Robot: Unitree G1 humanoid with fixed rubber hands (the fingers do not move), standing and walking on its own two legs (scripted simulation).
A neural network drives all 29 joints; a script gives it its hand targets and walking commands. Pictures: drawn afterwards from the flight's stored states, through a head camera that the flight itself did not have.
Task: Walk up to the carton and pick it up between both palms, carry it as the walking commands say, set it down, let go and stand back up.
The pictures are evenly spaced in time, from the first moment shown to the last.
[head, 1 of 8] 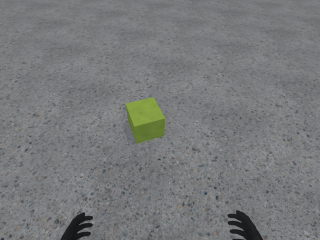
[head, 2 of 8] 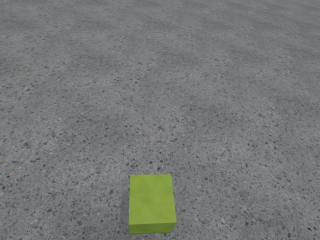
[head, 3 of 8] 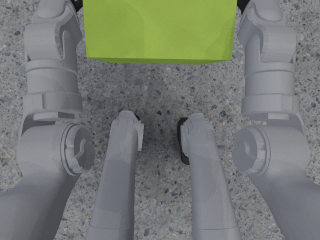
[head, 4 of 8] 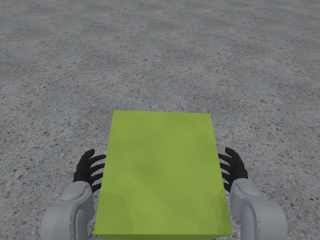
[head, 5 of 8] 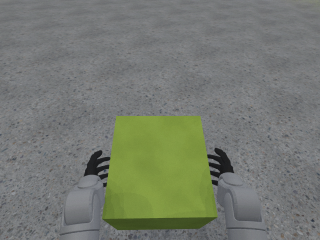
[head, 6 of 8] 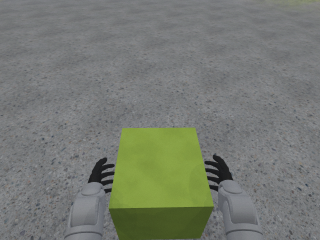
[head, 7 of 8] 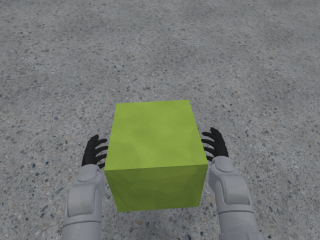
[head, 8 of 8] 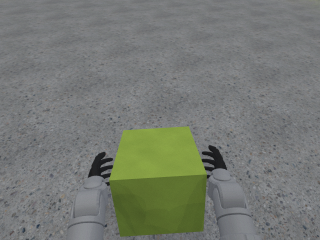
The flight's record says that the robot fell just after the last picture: no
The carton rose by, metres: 0.71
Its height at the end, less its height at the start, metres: +0.58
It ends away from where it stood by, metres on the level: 7.70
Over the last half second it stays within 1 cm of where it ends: yes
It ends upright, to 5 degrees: no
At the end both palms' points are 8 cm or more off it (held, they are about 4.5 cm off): no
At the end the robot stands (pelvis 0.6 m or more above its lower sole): yes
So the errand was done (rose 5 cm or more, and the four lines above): no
